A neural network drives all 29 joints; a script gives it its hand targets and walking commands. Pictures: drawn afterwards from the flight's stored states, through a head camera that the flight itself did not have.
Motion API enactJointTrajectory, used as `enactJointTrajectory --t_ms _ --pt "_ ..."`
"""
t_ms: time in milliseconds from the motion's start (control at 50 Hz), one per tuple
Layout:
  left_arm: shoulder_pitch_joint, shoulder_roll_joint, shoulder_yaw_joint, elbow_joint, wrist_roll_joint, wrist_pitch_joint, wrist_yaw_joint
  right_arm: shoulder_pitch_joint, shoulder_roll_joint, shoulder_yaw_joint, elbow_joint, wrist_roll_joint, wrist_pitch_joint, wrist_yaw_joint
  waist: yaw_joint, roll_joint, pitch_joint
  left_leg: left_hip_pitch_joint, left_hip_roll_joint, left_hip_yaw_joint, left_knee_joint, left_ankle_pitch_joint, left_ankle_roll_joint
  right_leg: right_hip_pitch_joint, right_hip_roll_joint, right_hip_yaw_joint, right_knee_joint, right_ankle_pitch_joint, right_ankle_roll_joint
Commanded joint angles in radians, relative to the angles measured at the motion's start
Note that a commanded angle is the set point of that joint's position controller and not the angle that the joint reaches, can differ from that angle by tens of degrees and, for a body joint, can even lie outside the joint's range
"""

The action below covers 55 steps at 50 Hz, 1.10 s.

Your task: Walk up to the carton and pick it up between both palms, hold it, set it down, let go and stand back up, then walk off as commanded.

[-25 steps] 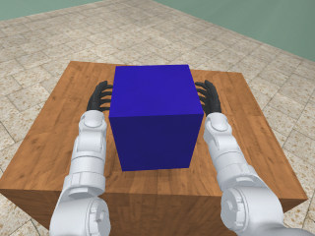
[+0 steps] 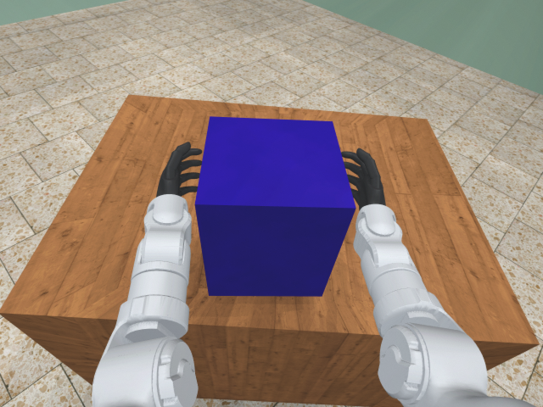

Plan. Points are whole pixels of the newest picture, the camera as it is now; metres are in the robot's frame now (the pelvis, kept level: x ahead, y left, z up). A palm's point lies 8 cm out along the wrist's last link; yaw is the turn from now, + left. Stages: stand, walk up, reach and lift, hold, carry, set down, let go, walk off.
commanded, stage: set down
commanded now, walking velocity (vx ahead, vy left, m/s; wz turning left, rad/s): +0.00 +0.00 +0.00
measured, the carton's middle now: (268, 211) +0.44 +0.02 +0.02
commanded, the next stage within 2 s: none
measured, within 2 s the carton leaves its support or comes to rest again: rests again in 2.00 s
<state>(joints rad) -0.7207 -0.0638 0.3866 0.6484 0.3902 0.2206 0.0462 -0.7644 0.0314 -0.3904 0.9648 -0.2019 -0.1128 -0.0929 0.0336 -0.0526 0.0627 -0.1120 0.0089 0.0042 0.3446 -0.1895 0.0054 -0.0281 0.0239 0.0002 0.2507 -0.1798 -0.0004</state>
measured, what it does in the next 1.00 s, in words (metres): stands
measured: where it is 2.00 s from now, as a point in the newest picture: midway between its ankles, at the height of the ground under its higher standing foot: outside the picture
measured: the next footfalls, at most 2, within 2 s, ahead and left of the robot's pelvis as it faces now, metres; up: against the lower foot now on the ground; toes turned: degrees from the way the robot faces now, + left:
none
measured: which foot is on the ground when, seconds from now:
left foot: down 0.00-1.00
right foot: down 0.00-1.00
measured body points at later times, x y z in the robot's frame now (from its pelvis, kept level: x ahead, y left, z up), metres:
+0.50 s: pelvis +0.01 +0.00 +0.00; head +0.06 +0.03 +0.45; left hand +0.42 +0.18 +0.07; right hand +0.44 -0.12 +0.08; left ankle +0.00 +0.11 -0.75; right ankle -0.03 -0.12 -0.75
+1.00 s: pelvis +0.01 +0.00 +0.00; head +0.06 +0.02 +0.45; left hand +0.42 +0.18 +0.06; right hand +0.44 -0.12 +0.08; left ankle +0.00 +0.11 -0.75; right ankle -0.03 -0.12 -0.75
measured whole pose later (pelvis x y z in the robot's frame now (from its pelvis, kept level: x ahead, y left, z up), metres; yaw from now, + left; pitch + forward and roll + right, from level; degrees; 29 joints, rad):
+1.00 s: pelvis +0.01 +0.00 +0.00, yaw +0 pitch +4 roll -1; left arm -0.73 -0.10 0.50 0.74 0.43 0.06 0.05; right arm -0.82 0.10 -0.64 0.97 -0.45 -0.17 -0.03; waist 0.05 -0.04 0.02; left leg -0.24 0.01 0.00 0.34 -0.18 0.01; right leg -0.16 0.02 0.00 0.27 -0.18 0.00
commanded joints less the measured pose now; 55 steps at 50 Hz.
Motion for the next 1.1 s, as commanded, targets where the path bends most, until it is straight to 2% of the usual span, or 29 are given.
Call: enactJointTrajectory --t_ms 0,20,40,60,140,200,220,240,300,320,380,400,440,460,500,540,560,580,620,640,680,720,740,760,840,900,920,1020,1080 --pt "-0.603 -0.516 -0.196 0.025 -0.042 -0.133 -0.112 -0.667 0.489 0.165 -0.144 -0.1 -0.107 0.16 0.019 0.063 -0.629 0.094 -0.01 0.116 -0.016 0.397 -0.041 0.012 0.0 -0.106 0.019 0.298 0.03" --pt "-0.608 -0.499 -0.169 0.032 -0.023 -0.132 -0.111 -0.642 0.497 0.145 -0.112 -0.12 -0.094 0.165 0.026 0.064 -0.591 0.082 -0.009 0.121 -0.032 0.371 -0.036 0.005 -0.003 -0.107 0.019 0.285 0.032" --pt "-0.6 -0.493 -0.166 0.034 -0.015 -0.133 -0.112 -0.605 0.498 0.128 -0.069 -0.13 -0.083 0.168 0.019 0.066 -0.58 0.09 -0.008 0.124 -0.035 0.368 -0.035 0.002 -0.004 -0.105 0.013 0.281 0.031" --pt "-0.606 -0.5 -0.166 0.038 -0.02 -0.133 -0.113 -0.583 0.494 0.101 -0.046 -0.144 -0.075 0.168 -0.002 0.062 -0.568 0.105 -0.004 0.12 -0.033 0.363 -0.038 -0.014 -0.001 -0.111 0.01 0.264 0.032" --pt "-0.532 -0.493 -0.121 0.063 0.013 -0.108 -0.122 -0.499 0.49 0.033 0.028 -0.181 -0.035 0.174 -0.019 0.075 -0.488 0.115 -0.007 0.121 -0.04 0.354 -0.038 -0.034 0.0 -0.107 -0.002 0.234 0.029" --pt "-0.536 -0.497 -0.115 0.053 0.011 -0.107 -0.121 -0.532 0.506 0.039 -0.016 -0.185 -0.043 0.182 -0.009 0.08 -0.528 0.127 -0.009 0.117 -0.027 0.407 -0.038 -0.031 0.001 -0.107 0.013 0.282 0.03" --pt "-0.517 -0.494 -0.113 0.057 0.016 -0.108 -0.118 -0.538 0.511 0.044 -0.032 -0.181 -0.054 0.183 0.001 0.101 -0.544 0.125 -0.007 0.12 -0.016 0.443 -0.043 -0.024 -0.002 -0.104 0.023 0.312 0.032" --pt "-0.511 -0.508 -0.121 0.043 0.013 -0.117 -0.112 -0.568 0.525 0.061 -0.064 -0.182 -0.07 0.186 0.013 0.085 -0.593 0.132 -0.004 0.113 0.002 0.496 -0.043 -0.026 0.001 -0.106 0.033 0.349 0.031" --pt "-0.531 -0.521 -0.15 0.017 0.001 -0.146 -0.102 -0.58 0.533 0.074 -0.087 -0.192 -0.102 0.187 0.006 0.09 -0.661 0.155 0.004 0.11 0.032 0.589 -0.054 -0.037 0.003 -0.108 0.047 0.405 0.032" --pt "-0.53 -0.518 -0.152 0.02 0.002 -0.154 -0.099 -0.593 0.531 0.079 -0.097 -0.196 -0.113 0.188 0.015 0.087 -0.678 0.148 0.003 0.113 0.044 0.615 -0.057 -0.037 0.004 -0.109 0.052 0.422 0.028" --pt "-0.594 -0.552 -0.198 -0.022 -0.023 -0.202 -0.076 -0.622 0.542 0.075 -0.119 -0.206 -0.157 0.189 0.009 0.104 -0.804 0.187 0.015 0.103 0.078 0.698 -0.073 -0.077 0.011 -0.115 0.055 0.421 0.022" --pt "-0.584 -0.552 -0.201 -0.006 -0.019 -0.208 -0.07 -0.624 0.54 0.067 -0.107 -0.207 -0.163 0.188 0.014 0.109 -0.803 0.173 0.014 0.107 0.079 0.7 -0.075 -0.086 0.011 -0.118 0.047 0.412 0.016" --pt "-0.591 -0.532 -0.182 0.024 -0.007 -0.223 -0.065 -0.608 0.531 0.035 -0.067 -0.225 -0.161 0.189 0.007 0.104 -0.783 0.164 0.018 0.108 0.073 0.669 -0.07 -0.106 0.01 -0.116 0.038 0.375 0.012" --pt "-0.577 -0.521 -0.157 0.049 0.007 -0.222 -0.068 -0.6 0.53 0.036 -0.058 -0.229 -0.153 0.188 0.022 0.086 -0.75 0.128 0.016 0.114 0.06 0.628 -0.059 -0.085 0.004 -0.109 0.035 0.383 0.013" --pt "-0.558 -0.493 -0.121 0.085 0.024 -0.206 -0.074 -0.578 0.526 0.014 -0.028 -0.236 -0.131 0.191 0.026 0.081 -0.672 0.09 0.009 0.119 0.028 0.545 -0.041 -0.059 -0.007 -0.105 0.03 0.361 0.018" --pt "-0.529 -0.454 -0.055 0.144 0.052 -0.186 -0.093 -0.561 0.527 -0.003 -0.013 -0.257 -0.1 0.188 0.044 0.038 -0.594 0.029 0.002 0.134 -0.012 0.432 -0.019 -0.009 -0.017 -0.094 0.034 0.349 0.035" --pt "-0.527 -0.449 -0.049 0.138 0.054 -0.181 -0.098 -0.539 0.528 -0.007 -0.002 -0.265 -0.089 0.19 0.032 0.034 -0.571 0.022 -0.002 0.135 -0.021 0.404 -0.015 0.008 -0.02 -0.095 0.032 0.341 0.038" --pt "-0.517 -0.446 -0.035 0.158 0.051 -0.174 -0.101 -0.554 0.525 0.001 -0.019 -0.262 -0.085 0.193 0.045 0.014 -0.558 0.008 -0.003 0.135 -0.024 0.396 -0.007 0.014 -0.022 -0.094 0.044 0.363 0.047" --pt "-0.506 -0.441 -0.02 0.153 0.055 -0.165 -0.107 -0.554 0.53 0.005 -0.036 -0.255 -0.075 0.197 0.048 0.013 -0.541 -0.015 -0.008 0.13 -0.04 0.363 -0.001 0.043 -0.027 -0.087 0.058 0.386 0.053" --pt "-0.507 -0.449 -0.02 0.141 0.065 -0.17 -0.108 -0.543 0.537 0.003 -0.031 -0.256 -0.078 0.199 0.044 0.029 -0.551 -0.005 -0.006 0.128 -0.032 0.393 -0.003 0.035 -0.025 -0.09 0.07 0.411 0.053" --pt "-0.521 -0.451 -0.025 0.122 0.063 -0.181 -0.104 -0.551 0.551 0.011 -0.049 -0.262 -0.086 0.202 0.051 0.024 -0.588 -0.007 -0.006 0.128 -0.02 0.418 -0.005 0.034 -0.024 -0.09 0.084 0.432 0.056" --pt "-0.534 -0.466 -0.035 0.123 0.055 -0.195 -0.099 -0.57 0.551 -0.001 -0.059 -0.265 -0.102 0.202 0.042 0.032 -0.631 0.013 0.0 0.123 -0.003 0.463 -0.011 0.013 -0.019 -0.095 0.088 0.45 0.053" --pt "-0.551 -0.483 -0.053 0.105 0.046 -0.203 -0.096 -0.586 0.554 -0.003 -0.068 -0.262 -0.114 0.204 0.037 0.057 -0.648 0.042 0.005 0.117 0.008 0.514 -0.022 -0.006 -0.016 -0.103 0.087 0.449 0.047" --pt "-0.548 -0.487 -0.057 0.105 0.047 -0.205 -0.092 -0.585 0.548 -0.009 -0.066 -0.273 -0.117 0.202 0.029 0.045 -0.659 0.052 0.009 0.116 0.018 0.528 -0.026 -0.031 -0.012 -0.104 0.081 0.429 0.044" --pt "-0.562 -0.495 -0.075 0.095 0.051 -0.24 -0.078 -0.563 0.559 -0.033 -0.033 -0.297 -0.138 0.203 0.019 0.068 -0.705 0.085 0.018 0.116 0.043 0.589 -0.041 -0.069 -0.004 -0.106 0.069 0.388 0.032" --pt "-0.537 -0.485 -0.047 0.131 0.065 -0.229 -0.081 -0.519 0.548 -0.062 0.011 -0.308 -0.117 0.204 0.02 0.066 -0.625 0.076 0.018 0.12 0.021 0.527 -0.037 -0.088 -0.007 -0.11 0.045 0.317 0.028" --pt "-0.552 -0.48 -0.046 0.118 0.066 -0.232 -0.081 -0.543 0.548 -0.067 -0.021 -0.315 -0.124 0.204 0.018 0.062 -0.654 0.085 0.019 0.119 0.024 0.535 -0.035 -0.087 -0.007 -0.108 0.046 0.321 0.027" --pt "-0.529 -0.454 -0.006 0.137 0.084 -0.23 -0.088 -0.53 0.553 -0.069 -0.023 -0.323 -0.107 0.21 0.039 0.039 -0.609 0.047 0.013 0.129 0.0 0.463 -0.017 -0.053 -0.014 -0.101 0.05 0.31 0.04" --pt "-0.527 -0.456 0.003 0.139 0.087 -0.234 -0.089 -0.522 0.562 -0.074 -0.017 -0.33 -0.108 0.211 0.037 0.03 -0.595 0.027 0.012 0.125 -0.004 0.455 -0.014 -0.044 -0.016 -0.1 0.06 0.315 0.04"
